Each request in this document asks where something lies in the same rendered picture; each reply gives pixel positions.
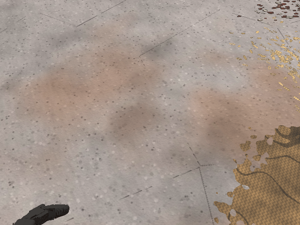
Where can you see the left robot hand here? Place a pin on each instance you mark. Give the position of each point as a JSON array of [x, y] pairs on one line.
[[43, 213]]

